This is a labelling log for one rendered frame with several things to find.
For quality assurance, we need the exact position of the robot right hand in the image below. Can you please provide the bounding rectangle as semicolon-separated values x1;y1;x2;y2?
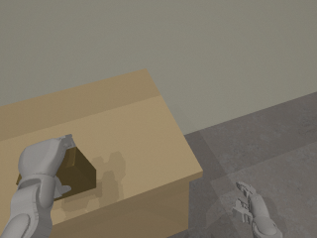
232;181;270;226

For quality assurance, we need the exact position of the sponge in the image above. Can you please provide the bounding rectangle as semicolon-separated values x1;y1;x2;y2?
16;147;97;201

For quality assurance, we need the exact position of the left robot forearm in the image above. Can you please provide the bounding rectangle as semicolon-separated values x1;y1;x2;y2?
0;174;56;238

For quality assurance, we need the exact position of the robot left hand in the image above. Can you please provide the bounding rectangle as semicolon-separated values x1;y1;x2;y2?
18;134;76;198

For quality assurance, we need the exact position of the table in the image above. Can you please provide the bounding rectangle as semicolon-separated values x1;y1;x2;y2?
0;68;203;238

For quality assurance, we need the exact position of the right robot forearm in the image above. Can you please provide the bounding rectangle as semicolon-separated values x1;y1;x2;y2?
252;216;283;238

